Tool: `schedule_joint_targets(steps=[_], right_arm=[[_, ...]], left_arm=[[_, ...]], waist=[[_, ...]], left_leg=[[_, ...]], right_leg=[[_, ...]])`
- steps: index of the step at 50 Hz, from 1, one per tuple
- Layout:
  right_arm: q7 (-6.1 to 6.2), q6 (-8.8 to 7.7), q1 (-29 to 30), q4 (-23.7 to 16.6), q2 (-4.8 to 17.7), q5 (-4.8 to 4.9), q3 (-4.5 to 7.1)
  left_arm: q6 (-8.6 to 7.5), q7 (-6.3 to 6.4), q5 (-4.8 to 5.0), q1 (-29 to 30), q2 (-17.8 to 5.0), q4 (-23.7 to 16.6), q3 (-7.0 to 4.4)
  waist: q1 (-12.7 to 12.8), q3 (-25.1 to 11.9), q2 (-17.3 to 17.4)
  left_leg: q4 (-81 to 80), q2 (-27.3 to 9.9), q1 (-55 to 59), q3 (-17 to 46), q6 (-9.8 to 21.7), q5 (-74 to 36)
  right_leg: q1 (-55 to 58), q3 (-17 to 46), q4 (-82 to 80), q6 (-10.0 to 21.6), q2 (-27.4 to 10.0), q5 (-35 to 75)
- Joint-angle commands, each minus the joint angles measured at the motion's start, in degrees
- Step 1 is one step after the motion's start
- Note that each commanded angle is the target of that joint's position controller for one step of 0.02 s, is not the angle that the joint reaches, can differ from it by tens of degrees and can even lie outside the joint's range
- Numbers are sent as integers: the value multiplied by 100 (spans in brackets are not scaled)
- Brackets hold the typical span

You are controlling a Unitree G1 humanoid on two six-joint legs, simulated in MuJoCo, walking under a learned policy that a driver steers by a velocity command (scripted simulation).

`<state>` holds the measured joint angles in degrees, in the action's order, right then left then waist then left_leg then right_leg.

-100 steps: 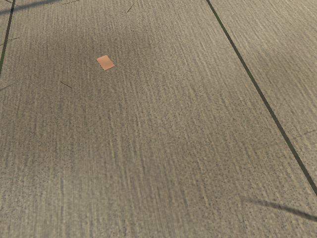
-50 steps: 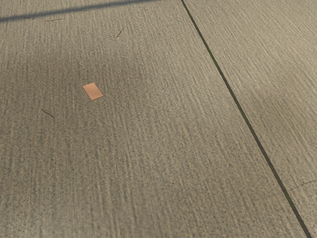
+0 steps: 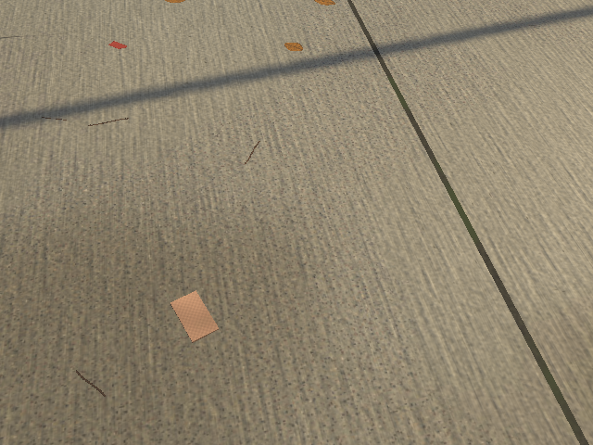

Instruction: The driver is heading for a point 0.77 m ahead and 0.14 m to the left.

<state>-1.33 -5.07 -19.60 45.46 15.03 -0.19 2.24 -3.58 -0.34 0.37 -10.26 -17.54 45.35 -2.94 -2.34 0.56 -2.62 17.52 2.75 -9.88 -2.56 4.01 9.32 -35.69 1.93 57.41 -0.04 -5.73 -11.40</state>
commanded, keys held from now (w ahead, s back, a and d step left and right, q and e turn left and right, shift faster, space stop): w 0.44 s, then no key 0.12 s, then q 0.44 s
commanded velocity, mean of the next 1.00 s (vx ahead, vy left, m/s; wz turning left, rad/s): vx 0.33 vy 0.00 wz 0.14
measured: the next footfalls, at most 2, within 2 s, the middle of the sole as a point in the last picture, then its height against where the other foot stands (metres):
right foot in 0.30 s outside the picture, level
left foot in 0.78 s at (253, 426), level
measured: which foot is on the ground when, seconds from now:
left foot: down 0.00-0.32, up 0.34-0.76, down 0.78-1.00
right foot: up 0.00-0.28, down 0.30-0.78, up 0.80-1.00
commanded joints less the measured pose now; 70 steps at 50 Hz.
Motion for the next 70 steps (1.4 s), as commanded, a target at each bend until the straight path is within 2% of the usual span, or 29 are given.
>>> schedule_joint_targets(steps=[1,10,13,15,16,17,18,19,21,25,30,35,38,39,40,41,42,43,44,46,51,58,61,62,63,64,65,67,70], right_arm=[[78,-83,164,-294,906,26,232],[169,108,-501,212,1076,110,293],[212,179,-369,259,1183,123,335],[241,232,-217,210,1094,97,284],[259,212,-276,49,815,-51,157],[186,80,-1006,18,171,18,-11],[148,-36,-525,58,811,148,119],[117,-108,9,-119,1009,265,186],[160,-109,374,-175,907,127,205],[209,117,87,-127,580,36,179],[167,137,791,-261,305,22,62],[28,170,1300,-550,620,47,160],[-68,180,893,-576,792,-6,280],[-40,176,518,-509,1083,-19,409],[36,208,172,-565,1572,-66,527],[51,248,111,-646,1641,-148,500],[35,265,225,-761,1185,-71,394],[50,278,635,-874,1035,-32,361],[80,322,869,-918,975,25,352],[149,416,1102,-1002,991,-6,350],[297,486,1008,-1109,1115,-3,442],[354,649,1020,-1208,1121,27,481],[386,739,1044,-1242,1022,130,455],[376,753,843,-1251,739,117,384],[355,691,1016,-1497,791,161,430],[331,637,844,-1357,1249,27,561],[307,662,645,-1181,1332,62,625],[337,789,429,-987,1043,49,570],[300,825,830,-1200,800,155,460]], left_arm=[[-29,-1,-28,181,-185,-359,-33],[-186,-238,64,1562,-129,-809,35],[-225,-286,47,1222,-327,-747,-41],[-222,-205,14,-238,-747,-299,-272],[-188,-130,-38,-1298,-1181,-101,-383],[-169,-162,-30,-1383,-1388,-16,-406],[-164,-157,63,-1239,-840,-63,-271],[-162,-133,61,-840,-667,-112,-207],[-169,-146,-22,-220,-425,-193,-134],[-275,-138,-84,-29,-436,-48,-122],[-166,15,-108,-139,-598,173,-137],[15,119,-49,-221,-789,406,-192],[202,254,78,-6,-798,373,-231],[240,284,24,-245,-705,373,-214],[214,284,-178,-392,-523,191,-138],[189,215,-218,-717,-167,126,-4],[213,152,-117,-638,-506,216,-72],[266,152,32,-319,-589,154,-116],[327,200,14,-153,-564,164,-132],[419,278,-65,59,-606,64,-186],[406,336,-61,70,-401,45,-147],[260,228,18,169,-478,-26,-178],[189,155,15,-379,-640,129,-268],[213,178,-100,-500,-1039,103,-357],[258,182,-291,-228,-1383,59,-426],[234,203,-346,177,-1036,-183,-339],[231,245,-265,514,-754,-307,-271],[249,285,-81,654,-559,-372,-207],[341,341,-106,339,-581,-343,-188]], waist=[[145,-5,584],[-256,407,638],[43,137,787],[768,-814,702],[1079,-1697,-51],[600,-2273,-1484],[876,-1835,-795],[800,-1019,-546],[455,-302,26],[24,-135,-93],[240,-226,-138],[390,-233,-180],[98,-322,-116],[18,-592,271],[63,-1065,1317],[229,-1675,2096],[87,-1939,1282],[144,-1357,952],[211,-997,492],[343,-671,696],[275,-843,999],[166,-709,1237],[440,-676,1086],[321,-735,147],[165,-307,-1538],[138,-281,-1038],[-5,-299,-630],[23,-214,-441],[274,-69,-572]], left_leg=[[-967,-1477,434,1081,877,-1407],[-687,-1706,1310,807,699,-1440],[-104,-1757,1597,762,545,-2772],[1585,-1309,1022,385,275,-3800],[3459,-915,-298,141,62,-1839],[5146,116,-2497,492,-245,2316],[5685,-190,-3158,1078,-183,2421],[5640,-465,-3438,909,-119,1870],[5060,-915,-3014,698,-195,1016],[4409,-1017,-2228,581,-492,730],[2395,-780,-1764,294,-564,-976],[1700,-627,-1829,407,-346,-848],[1105,-412,-1365,184,-78,-543],[788,-409,-631,376,109,-1753],[932,-1385,580,1753,633,-4282],[720,-2452,1769,3581,1773,-4770],[512,-2264,1536,3513,1671,-3411],[381,-1984,987,2985,1404,-2535],[210,-1737,460,2673,1141,-1636],[-60,-1377,-462,2391,938,-707],[-89,-1131,-577,2410,893,-143],[-54,-1013,-534,3061,723,587],[370,-622,-924,2932,333,708],[1475,-118,-1622,2285,16,1731],[2777,732,-2621,1063,-273,2455],[3954,311,-2571,1275,-475,2339],[4425,281,-2488,1222,-537,1973],[5136,206,-2679,1082,-744,1466],[4928,4,-2871,684,-933,1151]], right_leg=[[-489,122,-823,-100,-150,817],[-347,-102,-2688,135,176,1275],[386,-284,-2906,385,410,714],[2615,-425,-3012,713,562,972],[4425,946,-2790,1109,-617,1193],[5998,3638,-3490,1984,-1673,-101],[5698,3688,-3897,1781,-1513,-871],[4928,2846,-4053,1554,-1339,-710],[3486,1870,-4390,1399,-930,302],[2447,785,-4656,1472,-689,3010],[2401,-299,-4554,1148,-270,3831],[3231,-305,-4098,1045,-693,3397],[3353,-375,-3001,769,-662,3422],[3136,-578,-2085,484,-289,3047],[2010,-864,-447,93,333,1090],[408,-398,1064,-157,1237,-2819],[294,380,1534,-108,887,-2718],[34,337,1590,-87,730,-2311],[-17,305,1323,-116,556,-1918],[409,269,675,-188,480,-1365],[789,302,-586,-387,666,-966],[1355,374,-1948,-301,800,-823],[2483,319,-3539,4,552,-14],[3086,1301,-3952,411,-615,-117],[2664,2683,-4341,1248,-1535,674],[2439,2593,-4250,1485,-1707,1085],[2424,1950,-4076,1246,-1380,1303],[2662,1201,-3913,973,-949,1409],[2945,604,-3965,1089,-765,1632]])
Keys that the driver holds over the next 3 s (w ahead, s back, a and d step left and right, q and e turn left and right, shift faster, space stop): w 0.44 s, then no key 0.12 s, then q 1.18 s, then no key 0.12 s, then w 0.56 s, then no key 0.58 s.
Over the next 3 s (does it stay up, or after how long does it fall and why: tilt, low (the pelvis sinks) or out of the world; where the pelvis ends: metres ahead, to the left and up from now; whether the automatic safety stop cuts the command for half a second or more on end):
stays up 0.66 0.20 -0.01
